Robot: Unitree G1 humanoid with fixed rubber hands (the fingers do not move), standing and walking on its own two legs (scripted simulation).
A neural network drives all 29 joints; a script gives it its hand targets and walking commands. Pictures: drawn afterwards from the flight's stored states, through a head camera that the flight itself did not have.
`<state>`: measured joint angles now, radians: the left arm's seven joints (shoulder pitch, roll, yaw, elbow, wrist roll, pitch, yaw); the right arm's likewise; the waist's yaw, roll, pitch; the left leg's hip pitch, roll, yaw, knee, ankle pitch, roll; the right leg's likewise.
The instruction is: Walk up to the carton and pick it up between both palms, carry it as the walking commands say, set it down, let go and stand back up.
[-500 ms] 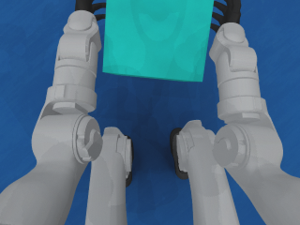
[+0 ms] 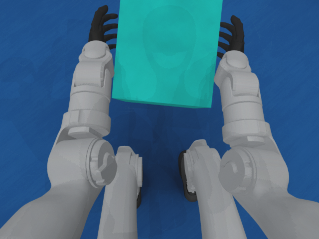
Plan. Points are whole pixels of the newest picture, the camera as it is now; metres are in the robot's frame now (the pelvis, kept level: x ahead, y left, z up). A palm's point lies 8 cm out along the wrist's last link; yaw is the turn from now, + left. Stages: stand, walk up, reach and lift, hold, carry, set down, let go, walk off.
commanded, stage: reach and lift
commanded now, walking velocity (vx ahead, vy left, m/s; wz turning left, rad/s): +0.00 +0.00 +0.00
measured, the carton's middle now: (165, 51) +0.55 -0.02 -0.16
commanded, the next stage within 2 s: none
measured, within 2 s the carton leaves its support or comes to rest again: neither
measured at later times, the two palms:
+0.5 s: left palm (84, 38) +0.51 +0.13 +0.00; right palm (249, 50) +0.48 -0.16 +0.00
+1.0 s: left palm (64, 29) +0.49 +0.13 +0.07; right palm (275, 43) +0.46 -0.15 +0.07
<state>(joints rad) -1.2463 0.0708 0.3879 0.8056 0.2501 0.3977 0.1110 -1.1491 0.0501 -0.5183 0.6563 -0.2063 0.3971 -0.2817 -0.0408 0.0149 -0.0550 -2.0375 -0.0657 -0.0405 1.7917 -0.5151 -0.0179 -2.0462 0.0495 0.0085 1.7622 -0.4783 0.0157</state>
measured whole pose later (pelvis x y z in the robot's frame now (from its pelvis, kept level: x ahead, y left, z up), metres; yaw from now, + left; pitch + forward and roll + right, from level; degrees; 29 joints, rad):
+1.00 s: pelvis +0.03 +0.01 +0.12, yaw +0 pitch +36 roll -1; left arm -0.92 -0.06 0.42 0.74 0.30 0.36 0.10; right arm -0.84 0.15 -0.51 0.62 -0.26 0.38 -0.25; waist -0.05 0.03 -0.19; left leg -1.57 -0.07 -0.05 1.42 -0.48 0.01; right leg -1.57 0.04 0.03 1.39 -0.44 0.02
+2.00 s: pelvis +0.07 +0.01 +0.25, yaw +0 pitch +19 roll +0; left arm -0.57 -0.14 0.41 0.59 0.32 0.35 0.02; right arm -0.51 0.24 -0.47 0.47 -0.32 0.38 -0.11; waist -0.05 0.01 -0.10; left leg -0.84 -0.05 -0.06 0.80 -0.30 0.01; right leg -0.84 0.03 0.05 0.78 -0.27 0.01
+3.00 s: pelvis +0.09 +0.01 +0.29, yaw +0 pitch -6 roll +0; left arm -0.37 -0.17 0.28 0.39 0.33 0.71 0.01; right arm -0.38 0.19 -0.32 0.35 -0.33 0.73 -0.06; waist -0.05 0.00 -0.02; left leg -0.09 -0.04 -0.06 0.40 -0.21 0.02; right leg -0.10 0.02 0.06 0.40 -0.19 0.01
